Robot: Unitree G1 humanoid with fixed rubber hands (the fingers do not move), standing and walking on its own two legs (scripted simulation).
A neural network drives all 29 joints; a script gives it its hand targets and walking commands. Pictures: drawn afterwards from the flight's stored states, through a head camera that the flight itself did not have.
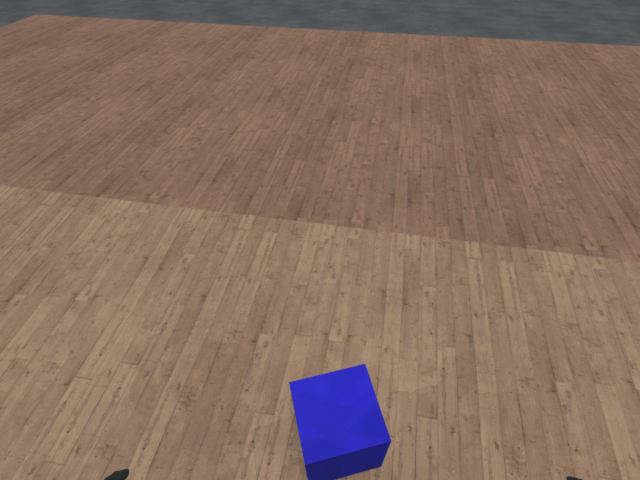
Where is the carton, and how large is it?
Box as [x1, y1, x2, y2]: [289, 364, 390, 479]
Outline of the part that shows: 364,364 289,382 308,479 334,479 380,466 390,439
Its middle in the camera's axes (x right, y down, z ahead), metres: +0.04 +0.50 +1.07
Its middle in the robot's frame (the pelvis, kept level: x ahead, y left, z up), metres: +0.40 +0.00 -0.66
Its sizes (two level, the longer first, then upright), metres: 0.210 0.200 0.250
